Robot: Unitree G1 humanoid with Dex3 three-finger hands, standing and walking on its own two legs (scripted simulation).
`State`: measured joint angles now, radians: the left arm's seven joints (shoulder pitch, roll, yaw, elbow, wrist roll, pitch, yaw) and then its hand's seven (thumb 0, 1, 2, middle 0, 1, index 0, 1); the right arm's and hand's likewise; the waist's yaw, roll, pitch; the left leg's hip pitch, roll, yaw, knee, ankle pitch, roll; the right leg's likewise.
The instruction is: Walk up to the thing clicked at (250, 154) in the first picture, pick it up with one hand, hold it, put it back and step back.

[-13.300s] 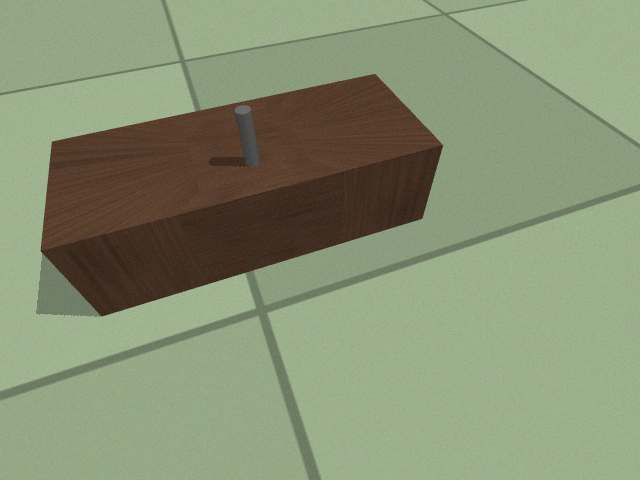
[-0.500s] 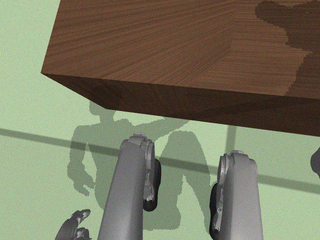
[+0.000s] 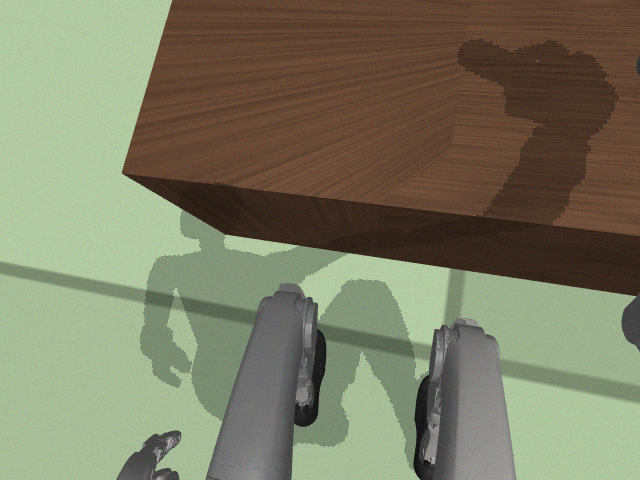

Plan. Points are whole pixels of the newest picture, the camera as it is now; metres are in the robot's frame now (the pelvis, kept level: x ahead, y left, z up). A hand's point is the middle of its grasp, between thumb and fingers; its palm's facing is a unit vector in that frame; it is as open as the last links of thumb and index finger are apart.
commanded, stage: settle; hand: right
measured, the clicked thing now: out of the picture +0.57 -0.26 +0.09
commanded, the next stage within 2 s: lift in 0.52 s
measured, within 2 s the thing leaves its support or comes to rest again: neither
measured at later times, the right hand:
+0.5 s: hand out of the picture +0.59 -0.25 +0.08, palm faces +0.31 +0.95 -0.02, open 7.2 cm
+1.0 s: hand out of the picture +0.57 -0.24 +0.12, palm faces +0.31 +0.95 -0.02, open 7.2 cm
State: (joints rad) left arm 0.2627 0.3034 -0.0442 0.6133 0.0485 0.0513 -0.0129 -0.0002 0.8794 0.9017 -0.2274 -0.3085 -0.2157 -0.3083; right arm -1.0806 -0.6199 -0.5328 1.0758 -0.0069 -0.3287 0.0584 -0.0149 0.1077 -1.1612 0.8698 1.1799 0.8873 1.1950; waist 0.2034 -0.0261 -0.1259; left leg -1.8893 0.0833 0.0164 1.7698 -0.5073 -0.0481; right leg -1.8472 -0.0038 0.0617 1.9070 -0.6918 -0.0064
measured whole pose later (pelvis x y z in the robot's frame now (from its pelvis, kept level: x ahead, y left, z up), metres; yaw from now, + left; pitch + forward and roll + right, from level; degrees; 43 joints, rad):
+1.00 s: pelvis +0.02 +0.00 +0.07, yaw +0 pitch +33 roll +4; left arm 0.27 0.27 -0.04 0.61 0.04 0.04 0.00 0.00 0.89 0.90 -0.23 -0.32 -0.23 -0.31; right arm -0.94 -0.53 -0.53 0.97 0.02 -0.33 0.02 -0.01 0.11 -1.17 0.86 1.19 0.88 1.21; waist 0.17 -0.03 -0.13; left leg -1.62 0.06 0.03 1.54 -0.49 -0.04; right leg -1.57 -0.03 0.06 1.67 -0.67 0.00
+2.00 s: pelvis +0.06 +0.01 +0.23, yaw -1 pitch +12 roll +2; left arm 0.26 0.22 0.01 0.69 0.02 -0.04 0.04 0.01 0.87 0.91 -0.21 -0.30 -0.19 -0.31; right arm -0.33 -0.19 -0.26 0.58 0.12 -0.39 -0.08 -0.01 0.12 -1.19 0.86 1.20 0.88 1.22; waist 0.04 -0.01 -0.07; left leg -0.77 0.05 0.04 0.91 -0.35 -0.03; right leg -0.71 -0.05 0.02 0.99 -0.49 0.02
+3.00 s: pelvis +0.08 +0.01 +0.25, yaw -2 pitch +7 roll +1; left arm 0.24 0.21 0.01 0.70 0.02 -0.03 0.05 0.01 0.89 0.91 -0.21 -0.31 -0.20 -0.31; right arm -0.17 -0.14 -0.18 0.43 0.13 -0.37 -0.10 -0.01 0.12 -1.19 0.87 1.20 0.89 1.21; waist 0.01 -0.01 -0.04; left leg -0.58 0.05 0.04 0.78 -0.32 -0.03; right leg -0.52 -0.04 0.01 0.84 -0.44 0.02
